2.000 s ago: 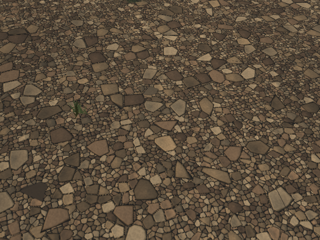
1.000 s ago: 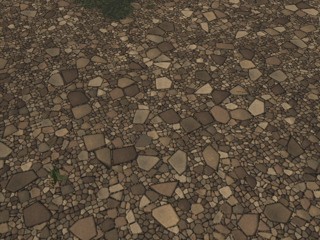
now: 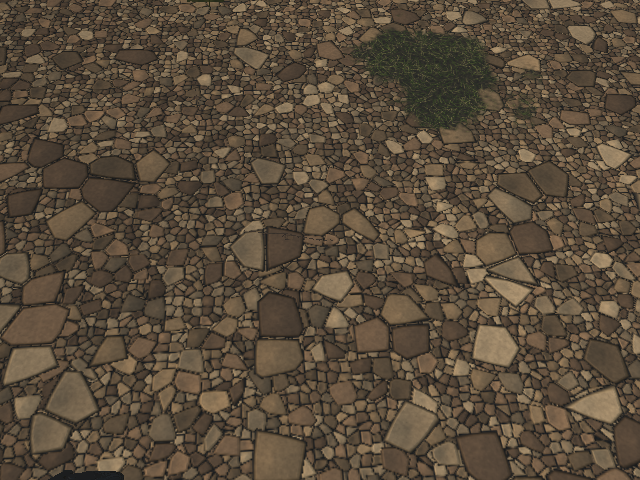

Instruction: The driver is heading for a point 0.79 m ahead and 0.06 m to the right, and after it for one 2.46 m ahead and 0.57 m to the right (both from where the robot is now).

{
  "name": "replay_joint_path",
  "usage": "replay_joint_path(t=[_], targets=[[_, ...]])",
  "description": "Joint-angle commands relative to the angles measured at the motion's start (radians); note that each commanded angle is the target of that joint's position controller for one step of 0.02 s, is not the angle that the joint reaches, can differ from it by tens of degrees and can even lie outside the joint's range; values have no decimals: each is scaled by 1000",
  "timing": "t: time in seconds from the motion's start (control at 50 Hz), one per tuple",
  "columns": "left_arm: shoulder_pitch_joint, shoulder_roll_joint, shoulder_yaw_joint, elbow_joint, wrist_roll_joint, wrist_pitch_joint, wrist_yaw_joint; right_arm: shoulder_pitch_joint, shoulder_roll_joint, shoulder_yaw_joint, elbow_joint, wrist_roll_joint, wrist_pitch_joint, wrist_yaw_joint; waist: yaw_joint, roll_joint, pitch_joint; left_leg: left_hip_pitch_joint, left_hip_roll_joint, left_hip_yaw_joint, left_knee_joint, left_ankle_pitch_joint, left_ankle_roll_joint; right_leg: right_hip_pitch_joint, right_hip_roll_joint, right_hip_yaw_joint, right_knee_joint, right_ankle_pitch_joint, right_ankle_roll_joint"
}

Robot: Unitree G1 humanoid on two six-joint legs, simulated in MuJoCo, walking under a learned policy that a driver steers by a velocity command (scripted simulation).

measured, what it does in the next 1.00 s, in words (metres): walks ahead: right foot, then left foot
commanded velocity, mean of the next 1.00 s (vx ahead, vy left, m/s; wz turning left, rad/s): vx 0.50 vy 0.00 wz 0.07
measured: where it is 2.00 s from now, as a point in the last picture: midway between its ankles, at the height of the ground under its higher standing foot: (290, 338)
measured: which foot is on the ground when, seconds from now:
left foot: down 0.00-0.26, up 0.28-0.72, down 0.74-1.00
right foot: up 0.00-0.22, down 0.24-0.76, up 0.78-1.00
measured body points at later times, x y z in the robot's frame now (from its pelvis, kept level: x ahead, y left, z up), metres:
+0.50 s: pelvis +0.29 -0.05 +0.00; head +0.31 -0.05 +0.45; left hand +0.31 +0.23 -0.12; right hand +0.47 -0.30 -0.10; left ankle +0.36 +0.12 -0.68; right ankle +0.28 -0.15 -0.75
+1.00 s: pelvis +0.55 +0.04 +0.00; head +0.57 +0.05 +0.45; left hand +0.68 +0.32 -0.12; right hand +0.62 -0.23 -0.11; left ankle +0.53 +0.13 -0.75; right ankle +0.65 -0.13 -0.67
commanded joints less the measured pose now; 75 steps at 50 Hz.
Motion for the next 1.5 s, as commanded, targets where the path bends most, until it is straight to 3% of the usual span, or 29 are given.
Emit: replay_joint_path(t=[0.02,0.14,0.22,0.24,0.26,0.28,0.3,0.36,0.42,0.52,0.66,0.72,0.74,0.76,0.78,0.8,0.84,0.92,1.06,1.14,1.22,1.24,1.26,1.28,1.3,1.32,1.34,1.42,1.5], targets=[[-44,39,5,-59,-2,-5,-5,-24,-168,-44,-63,5,-11,-20,6,88,-48,-59,197,-142,-115,233,135,99,45,-45,-210,223,19],[-170,68,11,-100,-17,-28,-31,80,-157,-36,0,6,-5,-20,-50,111,-18,102,277,-232,-40,161,108,99,69,-34,-394,257,-36],[-1,118,41,-64,-14,-40,-27,46,-155,-34,6,2,9,-21,53,138,-89,173,258,-227,149,502,64,320,103,-80,-471,154,-121],[152,158,55,-42,-1,-42,-22,25,-125,-19,-13,-7,7,-19,125,105,-225,68,211,-184,358,467,32,578,0,15,-422,201,-186],[293,241,81,-14,8,-34,-19,138,-66,2,-20,3,-5,-17,128,-110,-388,-275,66,-75,718,146,-51,972,-206,375,-427,85,-344],[340,184,70,20,-23,-25,-29,154,-78,8,-15,7,-16,-16,134,-240,-394,-477,24,-83,891,-397,-74,1036,-298,646,-559,-109,-389],[290,122,50,13,-39,-19,-27,63,-153,-11,-25,20,-20,-12,146,-128,-235,-573,85,-107,963,-354,-69,923,-274,577,-591,-249,-345],[156,64,24,-3,-10,-6,-23,-73,-132,-14,-59,-7,-26,-6,80,-24,-29,-522,201,-24,820,-168,-74,591,-160,309,-676,-51,-286],[148,75,25,12,-18,-12,-24,-39,-76,-2,-47,-5,-17,-3,47,-67,-34,-449,226,13,708,-126,-97,501,-118,188,-728,116,-294],[190,130,39,47,-30,-3,-14,-196,-38,18,-85,-12,-29,3,91,-38,-17,-412,220,53,379,135,-118,486,-78,40,-759,241,-271],[292,157,47,113,-45,28,-5,-343,-67,10,-135,4,-43,31,119,-48,11,-368,176,59,174,154,-74,638,-147,46,-686,263,-229],[267,159,45,116,-42,43,2,-141,-135,-26,-79,-5,-45,25,-3,-39,-114,-55,123,113,115,109,-14,633,-95,-13,-431,566,-179],[262,117,25,95,-24,42,5,31,-195,-47,-44,-14,-42,15,-75,15,-250,224,236,1,158,139,41,480,-47,-55,-180,435,-142],[374,8,-11,67,-17,22,0,119,-301,-70,-27,-24,-34,11,-43,265,-388,589,484,-445,106,6,203,77,120,-105,210,-67,-66],[355,62,-1,89,-35,4,-6,140,-213,-50,-21,-8,-29,12,-72,272,-433,598,524,-640,-14,-142,233,-61,127,24,360,-386,-65],[272,135,21,66,-63,-5,-11,71,-168,-32,-25,-8,-30,10,-68,194,-260,469,494,-491,-34,-168,180,-138,74,38,404,-331,-78],[181,116,22,48,-50,1,-8,-48,-109,-13,-29,-17,-35,12,-13,104,-101,213,411,-268,-93,-48,125,-91,-2,3,303,-180,-77],[232,54,23,68,-44,50,-2,-107,-94,-15,-1,-28,-69,16,59,120,-47,29,370,-67,-202,138,113,25,-33,22,223,-46,-52],[50,16,14,4,-27,44,-24,-101,-132,-23,52,-28,-63,-12,19,70,25,48,320,190,-213,381,60,23,3,-41,-156,292,-48],[-30,13,14,-63,-22,44,-55,-47,-168,-32,85,-10,-27,-32,-7,83,6,169,356,235,-100,582,38,45,37,-108,-274,264,-69],[156,102,61,-52,-18,49,-69,-94,-196,-46,65,11,16,-56,106,103,-111,221,345,255,243,830,-18,263,135,-165,-353,122,-143],[260,154,84,-31,-15,47,-52,-87,-177,-38,58,7,16,-56,161,43,-170,130,283,275,464,676,-69,446,135,-121,-451,313,-181],[275,251,99,-40,-14,57,-25,2,-73,-6,33,-51,5,-44,91,-198,-275,-174,174,267,797,-114,-131,753,-99,173,-340,830,-285],[240,275,93,-90,2,54,-26,77,-69,13,14,-45,-12,-23,56,-244,-468,-429,15,79,1089,-575,-170,969,-311,621,-411,841,-517],[212,204,81,-115,-7,61,-31,-3,-161,-11,26,-16,-16,-10,122,-58,-481,-451,91,-42,1110,-486,-151,911,-252,510,-456,699,-470],[151,164,69,-120,-19,64,-29,-85,-158,-11,-4,2,-12,-12,106,-23,-347,-490,120,-20,1052,-396,-140,787,-198,391,-478,579,-415],[112,135,62,-118,-32,70,-23,-107,-141,-10,5,-10,-2,-25,77,53,-242,-489,156,-8,971,-338,-147,647,-146,319,-509,480,-364],[52,140,66,-139,-7,88,-6,-75,-115,-12,5,-24,35,-44,12,-47,-170,-319,151,15,750,-253,-171,356,-61,237,-573,403,-329],[58,163,76,-143,-20,107,22,-120,-103,-7,-4,-24,44,-53,31,-64,-210,-299,133,-4,596,-163,-196,347,-39,257,-564,240,-303]])
Keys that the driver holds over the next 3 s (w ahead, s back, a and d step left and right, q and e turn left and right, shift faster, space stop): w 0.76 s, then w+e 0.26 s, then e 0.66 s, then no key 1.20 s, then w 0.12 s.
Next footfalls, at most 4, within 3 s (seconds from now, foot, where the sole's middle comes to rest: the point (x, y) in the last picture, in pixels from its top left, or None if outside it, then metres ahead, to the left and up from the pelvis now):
0.24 right None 0.32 -0.14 -0.78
0.74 left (246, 427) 0.57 0.13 -0.78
1.24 right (342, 314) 0.84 -0.09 -0.78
1.70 left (251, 297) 0.90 0.13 -0.78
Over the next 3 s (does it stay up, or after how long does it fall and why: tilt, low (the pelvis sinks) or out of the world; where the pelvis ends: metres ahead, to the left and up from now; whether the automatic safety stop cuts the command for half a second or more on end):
stays up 0.79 0.03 -0.01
